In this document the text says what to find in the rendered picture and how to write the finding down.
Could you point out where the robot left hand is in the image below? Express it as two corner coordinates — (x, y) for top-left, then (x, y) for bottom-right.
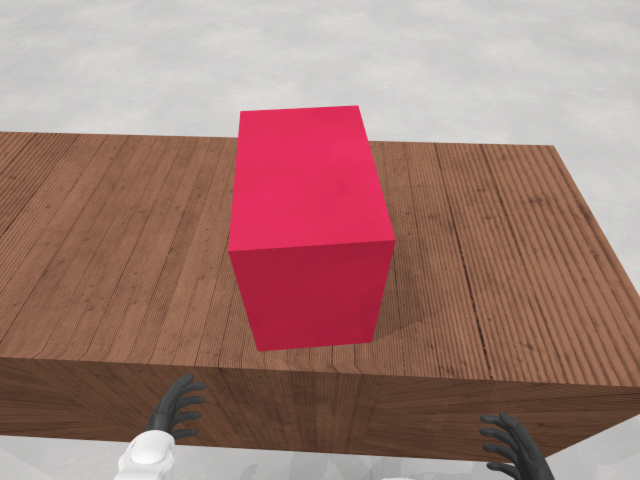
(143, 373), (207, 440)

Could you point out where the robot right hand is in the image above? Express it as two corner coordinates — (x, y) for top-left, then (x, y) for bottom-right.
(479, 411), (555, 480)

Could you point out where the pedestal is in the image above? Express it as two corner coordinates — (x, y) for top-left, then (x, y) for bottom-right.
(0, 132), (640, 463)

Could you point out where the carton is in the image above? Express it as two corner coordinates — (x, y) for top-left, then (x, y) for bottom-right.
(228, 105), (396, 352)

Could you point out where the robot left forearm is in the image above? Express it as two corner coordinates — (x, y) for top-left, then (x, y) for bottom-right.
(114, 430), (175, 480)

